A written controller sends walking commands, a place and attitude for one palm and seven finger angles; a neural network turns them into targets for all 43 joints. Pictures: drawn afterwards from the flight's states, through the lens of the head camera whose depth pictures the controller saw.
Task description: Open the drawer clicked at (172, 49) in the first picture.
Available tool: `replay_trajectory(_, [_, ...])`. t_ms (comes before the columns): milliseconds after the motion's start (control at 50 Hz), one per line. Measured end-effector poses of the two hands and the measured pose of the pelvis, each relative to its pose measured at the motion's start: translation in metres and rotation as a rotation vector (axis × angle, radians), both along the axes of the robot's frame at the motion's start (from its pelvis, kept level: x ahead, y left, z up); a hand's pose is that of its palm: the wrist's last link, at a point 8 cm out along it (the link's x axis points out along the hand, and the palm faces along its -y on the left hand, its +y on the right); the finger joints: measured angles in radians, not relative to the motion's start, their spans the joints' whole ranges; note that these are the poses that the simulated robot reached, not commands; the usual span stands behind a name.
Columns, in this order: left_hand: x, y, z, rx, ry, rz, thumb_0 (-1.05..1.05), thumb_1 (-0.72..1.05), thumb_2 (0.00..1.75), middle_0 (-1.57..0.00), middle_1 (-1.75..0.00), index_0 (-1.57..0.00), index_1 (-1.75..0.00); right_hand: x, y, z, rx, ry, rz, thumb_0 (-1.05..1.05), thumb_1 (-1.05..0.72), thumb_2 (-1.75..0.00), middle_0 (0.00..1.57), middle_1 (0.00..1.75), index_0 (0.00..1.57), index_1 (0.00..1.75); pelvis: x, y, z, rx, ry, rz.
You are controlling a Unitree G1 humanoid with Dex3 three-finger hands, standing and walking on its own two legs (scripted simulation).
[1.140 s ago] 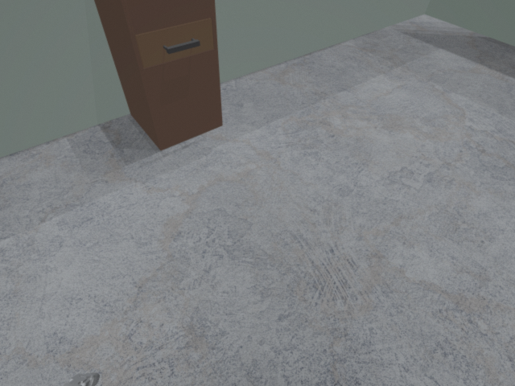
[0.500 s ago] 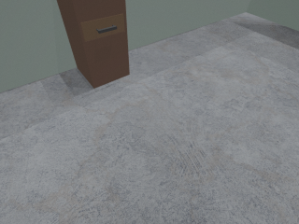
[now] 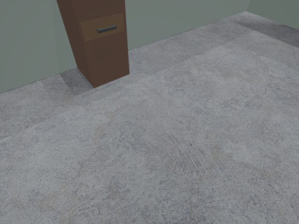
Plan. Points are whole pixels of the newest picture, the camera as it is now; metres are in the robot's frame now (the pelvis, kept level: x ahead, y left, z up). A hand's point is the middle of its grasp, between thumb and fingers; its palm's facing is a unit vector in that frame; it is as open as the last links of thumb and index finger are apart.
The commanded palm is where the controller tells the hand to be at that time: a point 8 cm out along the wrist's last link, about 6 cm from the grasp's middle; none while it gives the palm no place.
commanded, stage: look at it before walking up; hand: left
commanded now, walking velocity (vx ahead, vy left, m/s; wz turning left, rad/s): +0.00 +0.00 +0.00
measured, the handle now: (106, 28) +1.59 +0.46 -0.20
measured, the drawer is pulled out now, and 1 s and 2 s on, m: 0.00 0.00 0.00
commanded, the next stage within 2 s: walk to a spot facing it in 0.40 s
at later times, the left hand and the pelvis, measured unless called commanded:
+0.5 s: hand out of the picture +0.08 +0.25 -0.16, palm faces -0.03 -0.94 -0.34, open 7.4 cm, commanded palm none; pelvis +0.01 +0.00 +0.00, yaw +0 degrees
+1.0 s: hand out of the picture +0.09 +0.16 -0.20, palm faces -0.02 -0.98 -0.18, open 7.4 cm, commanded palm none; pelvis +0.12 -0.02 -0.03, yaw -5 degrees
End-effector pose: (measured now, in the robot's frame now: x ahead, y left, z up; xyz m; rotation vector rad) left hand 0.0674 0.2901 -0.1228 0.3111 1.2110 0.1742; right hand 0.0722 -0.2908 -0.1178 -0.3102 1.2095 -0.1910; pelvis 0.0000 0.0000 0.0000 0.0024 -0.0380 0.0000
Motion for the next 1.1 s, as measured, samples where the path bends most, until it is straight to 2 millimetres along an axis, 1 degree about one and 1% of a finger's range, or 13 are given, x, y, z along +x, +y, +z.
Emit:
replay_trajectory(500, [0.006, 0.001, 0.002, 0.009, 0.009, 0.005, 0.01, 0.90, 0.90, -0.21, -0.30, -0.20, -0.30, 0.016, -0.004, 0.002, -0.006, -0.005, 0.015, 0.01, -0.91, -0.90, 0.20, 0.30, 0.20, 0.29, 0.008, -0.003, 0.001, -0.001, 0.006, 0.003])
replay_trajectory(600, [0.005, -0.004, -0.002, 0.002, 0.022, 0.013, 0.01, 0.90, 0.90, -0.20, -0.30, -0.20, -0.30, 0.015, 0.001, -0.002, 0.003, 0.005, 0.009, 0.01, -0.91, -0.90, 0.20, 0.30, 0.20, 0.29, 0.014, -0.003, 0.000, -0.001, 0.009, -0.008])
replay_trajectory(720, [-0.009, -0.027, -0.022, -0.071, 0.106, 0.022, 0.01, 0.90, 0.90, -0.20, -0.30, -0.20, -0.30, -0.002, 0.022, -0.020, 0.061, 0.056, -0.040, 0.01, -0.91, -0.90, 0.20, 0.30, 0.20, 0.29, 0.036, -0.003, -0.008, -0.006, 0.023, -0.040])
replay_trajectory(780, [-0.016, -0.041, -0.033, -0.109, 0.161, 0.034, 0.01, 0.90, 0.90, -0.20, -0.30, -0.20, -0.30, -0.013, 0.032, -0.030, 0.088, 0.099, -0.079, 0.01, -0.91, -0.90, 0.20, 0.30, 0.20, 0.29, 0.051, -0.004, -0.014, -0.008, 0.030, -0.054])
replay_trajectory(840, [-0.018, -0.054, -0.042, -0.134, 0.214, 0.044, 0.01, 0.90, 0.90, -0.20, -0.30, -0.20, -0.30, -0.022, 0.041, -0.040, 0.110, 0.141, -0.125, 0.01, -0.91, -0.90, 0.20, 0.30, 0.20, 0.29, 0.069, -0.006, -0.022, -0.005, 0.038, -0.071])
replay_trajectory(900, [-0.010, -0.067, -0.048, -0.144, 0.251, 0.041, 0.01, 0.90, 0.90, -0.20, -0.30, -0.20, -0.30, -0.030, 0.045, -0.049, 0.128, 0.178, -0.180, 0.01, -0.91, -0.90, 0.20, 0.30, 0.20, 0.29, 0.088, -0.012, -0.029, -0.005, 0.038, -0.094])
replay_trajectory(960, [0.010, -0.079, -0.053, -0.146, 0.233, 0.049, 0.01, 0.90, 0.90, -0.20, -0.30, -0.20, -0.30, -0.033, 0.047, -0.058, 0.149, 0.241, -0.210, 0.01, -0.91, -0.90, 0.20, 0.30, 0.20, 0.29, 0.106, -0.019, -0.036, -0.018, 0.047, -0.087])
replay_trajectory(980, [0.016, -0.082, -0.053, -0.145, 0.216, 0.058, 0.01, 0.90, 0.90, -0.20, -0.30, -0.20, -0.30, -0.029, 0.047, -0.058, 0.153, 0.264, -0.207, 0.01, -0.91, -0.90, 0.20, 0.30, 0.20, 0.29, 0.112, -0.021, -0.035, -0.020, 0.047, -0.085])
replay_trajectory(1000, [0.019, -0.084, -0.051, -0.143, 0.206, 0.067, 0.01, 0.90, 0.90, -0.20, -0.30, -0.20, -0.30, -0.021, 0.047, -0.057, 0.155, 0.277, -0.198, 0.01, -0.91, -0.90, 0.20, 0.30, 0.20, 0.29, 0.118, -0.021, -0.034, -0.020, 0.044, -0.088])
replay_trajectory(1020, [0.021, -0.086, -0.049, -0.141, 0.204, 0.074, 0.01, 0.90, 0.90, -0.20, -0.30, -0.20, -0.30, -0.008, 0.047, -0.055, 0.156, 0.276, -0.188, 0.01, -0.91, -0.90, 0.20, 0.30, 0.20, 0.29, 0.125, -0.021, -0.032, -0.017, 0.041, -0.094])
replay_trajectory(1060, [0.020, -0.089, -0.044, -0.140, 0.236, 0.080, 0.01, 0.90, 0.90, -0.20, -0.30, -0.20, -0.30, 0.029, 0.045, -0.051, 0.155, 0.229, -0.174, 0.02, -0.91, -0.90, 0.20, 0.30, 0.20, 0.29, 0.139, -0.020, -0.027, -0.009, 0.040, -0.108])
replay_trajectory(1100, [0.019, -0.090, -0.039, -0.147, 0.300, 0.077, 0.00, 0.90, 0.90, -0.20, -0.30, -0.20, -0.30, 0.076, 0.044, -0.045, 0.155, 0.141, -0.168, 0.02, -0.91, -0.90, 0.20, 0.30, 0.20, 0.29, 0.155, -0.017, -0.023, -0.001, 0.043, -0.122])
